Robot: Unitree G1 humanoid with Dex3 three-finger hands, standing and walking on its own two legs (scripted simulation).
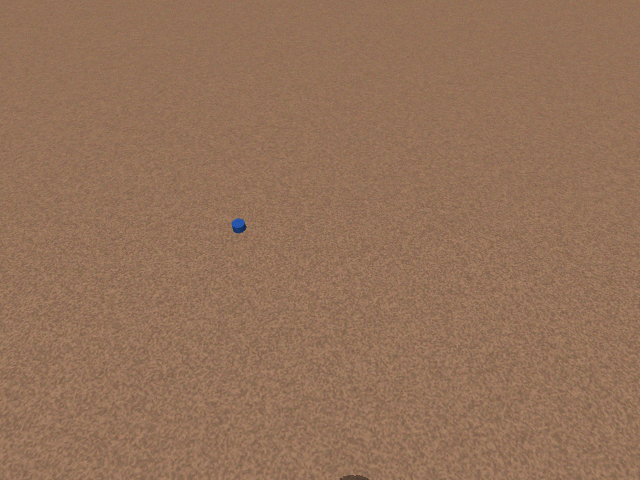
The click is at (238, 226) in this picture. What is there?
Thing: low tin
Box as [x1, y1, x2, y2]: [232, 219, 245, 232]
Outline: 233,220 233,230 235,232 243,231 245,228 244,221 242,219
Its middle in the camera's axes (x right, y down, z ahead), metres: -0.36 -0.06 +1.70
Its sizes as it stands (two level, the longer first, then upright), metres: 0.058 0.058 0.035
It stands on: the floor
